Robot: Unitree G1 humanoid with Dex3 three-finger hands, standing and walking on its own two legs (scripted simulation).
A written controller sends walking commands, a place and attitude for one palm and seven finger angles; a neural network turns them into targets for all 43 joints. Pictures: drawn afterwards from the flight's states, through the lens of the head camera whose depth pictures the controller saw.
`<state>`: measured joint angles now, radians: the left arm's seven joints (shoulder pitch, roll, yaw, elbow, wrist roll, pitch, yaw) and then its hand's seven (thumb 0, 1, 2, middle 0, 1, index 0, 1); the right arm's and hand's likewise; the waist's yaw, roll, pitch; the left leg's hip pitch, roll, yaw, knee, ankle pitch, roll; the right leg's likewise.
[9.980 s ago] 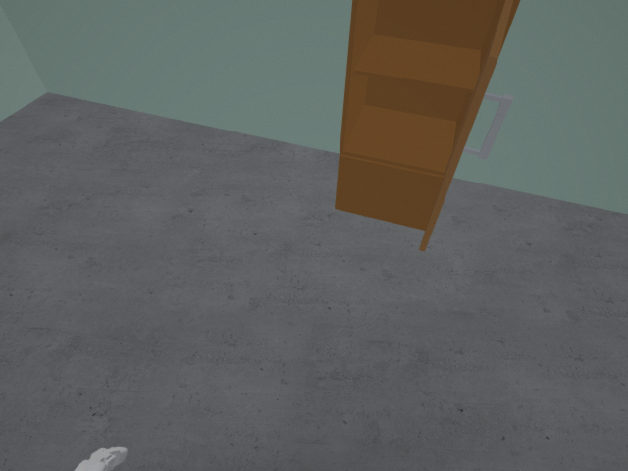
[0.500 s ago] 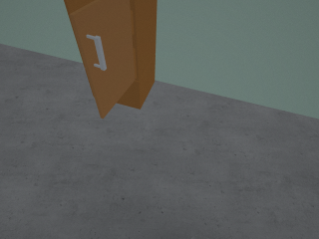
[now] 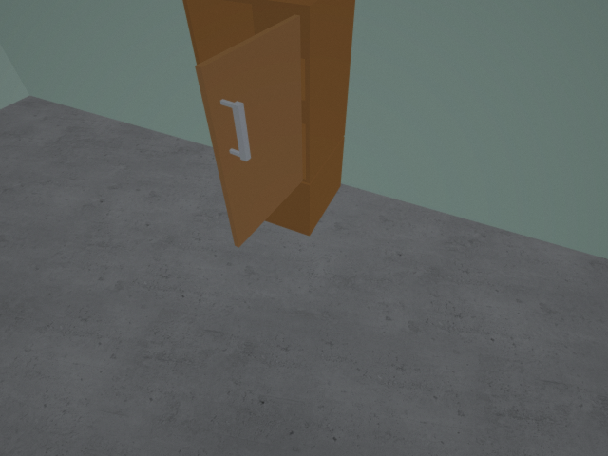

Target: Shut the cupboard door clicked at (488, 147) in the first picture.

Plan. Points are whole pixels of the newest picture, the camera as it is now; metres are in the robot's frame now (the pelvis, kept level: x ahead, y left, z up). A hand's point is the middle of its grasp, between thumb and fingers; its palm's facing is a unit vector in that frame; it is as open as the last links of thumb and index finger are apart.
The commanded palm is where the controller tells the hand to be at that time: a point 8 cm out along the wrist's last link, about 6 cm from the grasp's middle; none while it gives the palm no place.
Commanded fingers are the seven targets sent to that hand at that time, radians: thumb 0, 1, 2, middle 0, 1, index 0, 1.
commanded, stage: take the last steps up to it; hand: left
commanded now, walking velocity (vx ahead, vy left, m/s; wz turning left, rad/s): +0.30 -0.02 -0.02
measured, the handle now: (235, 130) +0.84 +0.25 -0.02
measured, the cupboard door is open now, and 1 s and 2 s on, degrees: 84 84 84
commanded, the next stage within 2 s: come to a stop and stand still in 0.98 s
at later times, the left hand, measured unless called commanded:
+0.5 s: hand (172, 427) +0.20 +0.24 -0.18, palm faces -0.02 -0.99 -0.16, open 7.4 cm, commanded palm none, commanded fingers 0.00 0.90 0.90 -0.20 -0.30 -0.20 -0.30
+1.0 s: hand (229, 336) +0.37 +0.18 -0.18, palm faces -0.01 -0.98 -0.21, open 7.2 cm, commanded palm none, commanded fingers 0.00 0.90 0.90 -0.20 -0.30 -0.20 -0.30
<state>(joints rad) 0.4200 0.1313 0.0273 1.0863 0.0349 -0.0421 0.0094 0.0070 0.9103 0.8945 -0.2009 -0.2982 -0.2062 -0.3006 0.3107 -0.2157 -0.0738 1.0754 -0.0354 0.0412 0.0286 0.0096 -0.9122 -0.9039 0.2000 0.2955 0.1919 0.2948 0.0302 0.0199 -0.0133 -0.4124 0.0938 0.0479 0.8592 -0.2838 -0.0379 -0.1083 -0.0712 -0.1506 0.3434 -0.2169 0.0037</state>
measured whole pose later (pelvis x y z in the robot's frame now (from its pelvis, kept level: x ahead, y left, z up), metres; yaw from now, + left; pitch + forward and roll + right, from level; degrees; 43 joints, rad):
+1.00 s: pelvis +0.32 +0.00 -0.01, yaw -3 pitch -1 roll -2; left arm 0.25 0.18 0.05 1.08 0.03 -0.05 0.01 -0.01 0.93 0.89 -0.20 -0.30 -0.20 -0.30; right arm 0.20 -0.19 -0.06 1.00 -0.03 -0.02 0.00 0.01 -0.92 -0.90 0.20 0.29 0.19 0.29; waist -0.01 0.03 0.02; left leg -0.49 0.13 0.08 0.84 -0.29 -0.03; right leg -0.18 0.01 -0.18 0.44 -0.24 -0.06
